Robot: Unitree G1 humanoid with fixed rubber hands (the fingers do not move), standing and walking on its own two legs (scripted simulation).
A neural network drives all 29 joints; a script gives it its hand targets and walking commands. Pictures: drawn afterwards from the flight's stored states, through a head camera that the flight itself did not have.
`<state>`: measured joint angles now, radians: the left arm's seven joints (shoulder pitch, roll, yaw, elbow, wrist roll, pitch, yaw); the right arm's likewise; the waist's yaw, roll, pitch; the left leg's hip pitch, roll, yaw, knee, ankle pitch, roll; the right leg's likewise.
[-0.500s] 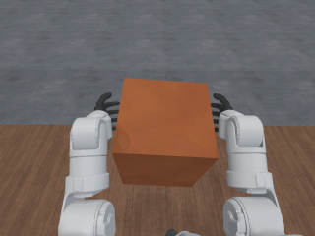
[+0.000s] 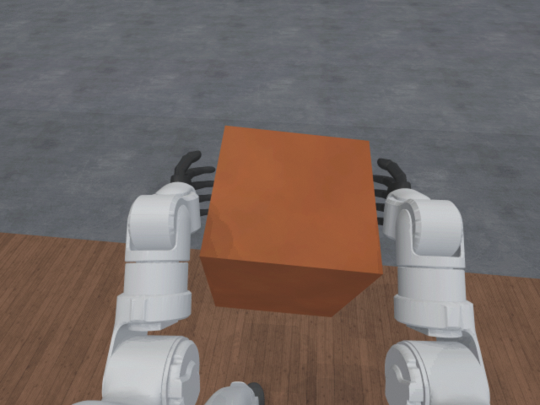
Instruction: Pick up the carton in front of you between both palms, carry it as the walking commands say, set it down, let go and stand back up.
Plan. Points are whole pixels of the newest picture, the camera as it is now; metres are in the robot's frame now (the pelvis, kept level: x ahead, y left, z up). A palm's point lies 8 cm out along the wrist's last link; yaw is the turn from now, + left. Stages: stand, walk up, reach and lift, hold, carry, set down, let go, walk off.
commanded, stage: carry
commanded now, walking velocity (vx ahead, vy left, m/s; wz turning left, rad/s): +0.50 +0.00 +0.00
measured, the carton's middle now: (284, 232) +0.37 +0.02 +0.03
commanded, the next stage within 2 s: none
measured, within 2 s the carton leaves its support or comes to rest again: neither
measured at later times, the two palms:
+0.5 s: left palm (226, 95) +0.65 +0.15 +0.10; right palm (373, 102) +0.64 -0.14 +0.10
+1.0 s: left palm (242, 43) +0.92 +0.16 +0.09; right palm (352, 40) +0.95 -0.13 +0.08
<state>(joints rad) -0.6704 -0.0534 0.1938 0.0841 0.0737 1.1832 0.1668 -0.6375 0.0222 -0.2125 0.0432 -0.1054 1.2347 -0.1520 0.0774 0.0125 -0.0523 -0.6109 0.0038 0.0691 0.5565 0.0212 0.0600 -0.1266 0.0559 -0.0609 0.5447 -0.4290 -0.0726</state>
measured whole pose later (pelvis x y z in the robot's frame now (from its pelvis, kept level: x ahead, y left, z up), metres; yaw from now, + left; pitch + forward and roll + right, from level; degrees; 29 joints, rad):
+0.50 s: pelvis +0.28 +0.02 -0.01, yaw +1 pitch +6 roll +0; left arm -0.66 -0.05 0.23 0.03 0.11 1.19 0.17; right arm -0.70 0.05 -0.21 0.11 -0.05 1.22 -0.24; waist -0.06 -0.02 -0.02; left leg -0.17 -0.07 0.06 0.51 -0.36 0.10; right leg -0.67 -0.02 -0.04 0.67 -0.02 -0.03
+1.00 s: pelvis +0.56 +0.00 -0.03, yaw +1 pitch +6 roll +1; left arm -0.73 -0.10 0.23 0.11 0.06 1.25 0.32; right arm -0.75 0.05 -0.25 0.13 -0.12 1.20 -0.23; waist 0.06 0.02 0.00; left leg -0.71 0.05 0.02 0.75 -0.07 0.03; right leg -0.19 0.06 -0.07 0.49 -0.32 -0.09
